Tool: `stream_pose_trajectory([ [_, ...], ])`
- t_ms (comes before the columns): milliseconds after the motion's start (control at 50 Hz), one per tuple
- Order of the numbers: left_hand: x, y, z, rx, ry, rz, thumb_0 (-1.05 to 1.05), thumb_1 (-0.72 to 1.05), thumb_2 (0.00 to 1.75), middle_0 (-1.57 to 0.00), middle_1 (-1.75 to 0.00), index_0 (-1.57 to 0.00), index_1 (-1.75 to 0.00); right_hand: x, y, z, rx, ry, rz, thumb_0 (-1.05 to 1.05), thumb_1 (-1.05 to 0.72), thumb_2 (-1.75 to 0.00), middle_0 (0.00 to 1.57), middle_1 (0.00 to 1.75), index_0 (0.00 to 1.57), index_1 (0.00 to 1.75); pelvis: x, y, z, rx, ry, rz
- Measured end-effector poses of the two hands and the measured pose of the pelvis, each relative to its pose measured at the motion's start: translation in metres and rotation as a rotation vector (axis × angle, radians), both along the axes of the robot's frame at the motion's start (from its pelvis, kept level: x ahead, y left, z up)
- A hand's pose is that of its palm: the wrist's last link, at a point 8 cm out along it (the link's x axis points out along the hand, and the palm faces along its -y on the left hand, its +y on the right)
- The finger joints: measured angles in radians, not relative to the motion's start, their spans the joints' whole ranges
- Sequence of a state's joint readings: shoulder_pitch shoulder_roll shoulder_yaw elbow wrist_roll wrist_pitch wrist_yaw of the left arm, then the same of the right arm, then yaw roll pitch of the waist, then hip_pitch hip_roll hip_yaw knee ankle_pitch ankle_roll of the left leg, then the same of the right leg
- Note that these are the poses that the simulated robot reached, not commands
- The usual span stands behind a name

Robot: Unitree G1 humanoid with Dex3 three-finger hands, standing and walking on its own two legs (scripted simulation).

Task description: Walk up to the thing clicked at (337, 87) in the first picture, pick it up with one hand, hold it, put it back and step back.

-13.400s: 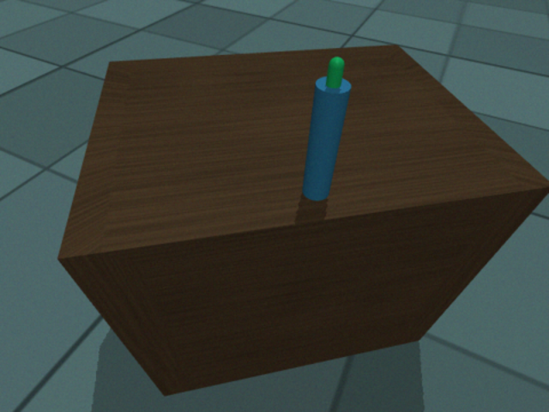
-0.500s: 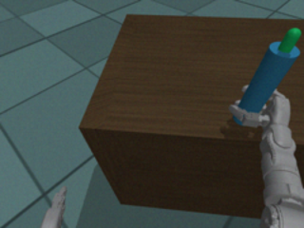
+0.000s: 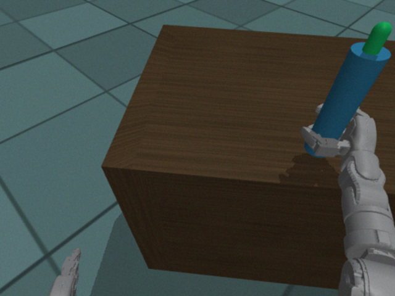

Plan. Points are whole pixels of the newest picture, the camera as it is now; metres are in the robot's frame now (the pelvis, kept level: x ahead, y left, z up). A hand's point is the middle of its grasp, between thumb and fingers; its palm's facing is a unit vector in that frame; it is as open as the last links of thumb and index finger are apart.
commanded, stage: settle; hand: right
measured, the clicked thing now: (343, 100) +0.43 -0.21 +0.21
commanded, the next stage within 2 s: lift in 0.46 s
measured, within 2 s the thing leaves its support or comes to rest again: neither
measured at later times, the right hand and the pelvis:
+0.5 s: hand (325, 115) +0.44 -0.20 +0.17, palm faces +0.21 +0.98 +0.00, open 7.9 cm; pelvis +0.00 +0.01 +0.01, yaw +0 degrees
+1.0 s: hand (335, 99) +0.42 -0.19 +0.22, palm faces +0.19 +0.98 -0.02, open 7.9 cm; pelvis +0.01 +0.01 +0.01, yaw +0 degrees
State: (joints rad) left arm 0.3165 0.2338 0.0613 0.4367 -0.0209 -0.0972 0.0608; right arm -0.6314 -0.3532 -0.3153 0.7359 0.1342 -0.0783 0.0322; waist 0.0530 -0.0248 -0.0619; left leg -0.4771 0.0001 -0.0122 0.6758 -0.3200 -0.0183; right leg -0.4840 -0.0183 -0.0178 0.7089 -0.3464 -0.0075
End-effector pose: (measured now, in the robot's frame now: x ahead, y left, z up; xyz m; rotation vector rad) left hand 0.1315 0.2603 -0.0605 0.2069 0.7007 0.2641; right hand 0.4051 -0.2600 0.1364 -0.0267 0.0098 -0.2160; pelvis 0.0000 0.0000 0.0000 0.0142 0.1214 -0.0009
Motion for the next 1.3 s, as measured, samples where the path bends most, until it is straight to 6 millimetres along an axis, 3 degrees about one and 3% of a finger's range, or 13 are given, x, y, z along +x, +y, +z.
stream_pose_trajectory([
  [200, 0.013, 0.003, 0.017, 0.012, -0.078, -0.007, -0.01, -0.54, 0.06, -0.06, -0.06, -0.05, -0.06, 0.002, 0.008, 0.023, 0.029, -0.021, 0.004, -0.02, 0.16, -1.04, 0.85, 1.17, 0.87, 1.17, 0.004, 0.004, 0.004, -0.006, -0.025, -0.001],
  [360, 0.005, 0.005, 0.004, -0.014, -0.023, -0.001, -0.01, -0.54, 0.06, -0.06, -0.05, -0.05, -0.05, 0.000, 0.007, 0.023, 0.004, 0.020, 0.000, -0.02, 0.16, -1.05, 0.84, 1.18, 0.86, 1.18, 0.001, 0.004, 0.005, -0.007, -0.024, -0.003],
  [540, 0.011, 0.007, 0.012, 0.007, -0.053, -0.003, -0.01, -0.55, 0.07, -0.06, -0.05, -0.05, -0.05, 0.005, 0.012, 0.040, 0.027, -0.017, 0.007, -0.02, 0.16, -1.06, 0.83, 1.20, 0.85, 1.20, 0.004, 0.007, 0.008, -0.011, -0.035, -0.003],
  [760, 0.011, 0.006, 0.005, -0.021, -0.038, 0.004, -0.01, -0.53, 0.05, -0.06, -0.06, -0.05, -0.05, 0.002, 0.013, 0.049, 0.004, -0.001, 0.010, -0.02, 0.17, -1.07, 0.83, 1.20, 0.85, 1.20, 0.005, 0.006, 0.010, -0.012, -0.040, -0.001],
  [880, 0.020, 0.006, 0.015, -0.004, -0.084, -0.012, -0.01, -0.53, 0.05, -0.06, -0.06, -0.05, -0.05, -0.005, 0.019, 0.070, 0.014, -0.067, 0.018, -0.02, 0.17, -1.07, 0.84, 1.19, 0.86, 1.19, 0.009, 0.007, 0.011, -0.012, -0.059, 0.000],
  [1120, 0.027, -0.008, 0.002, -0.093, -0.080, -0.049, -0.01, -0.52, 0.05, -0.05, -0.06, -0.05, -0.05, -0.033, 0.027, 0.115, -0.015, -0.091, 0.031, -0.02, 0.18, -1.07, 0.85, 1.18, 0.87, 1.19, 0.009, 0.008, 0.014, -0.013, -0.097, -0.010],
  [1300, 0.027, 0.008, 0.006, -0.071, -0.093, -0.048, -0.01, -0.53, 0.05, -0.05, -0.05, -0.04, -0.05, -0.053, 0.030, 0.141, -0.019, -0.094, 0.026, -0.02, 0.18, -1.08, 0.85, 1.18, 0.87, 1.18, 0.003, 0.013, 0.015, -0.020, -0.126, -0.021],
])
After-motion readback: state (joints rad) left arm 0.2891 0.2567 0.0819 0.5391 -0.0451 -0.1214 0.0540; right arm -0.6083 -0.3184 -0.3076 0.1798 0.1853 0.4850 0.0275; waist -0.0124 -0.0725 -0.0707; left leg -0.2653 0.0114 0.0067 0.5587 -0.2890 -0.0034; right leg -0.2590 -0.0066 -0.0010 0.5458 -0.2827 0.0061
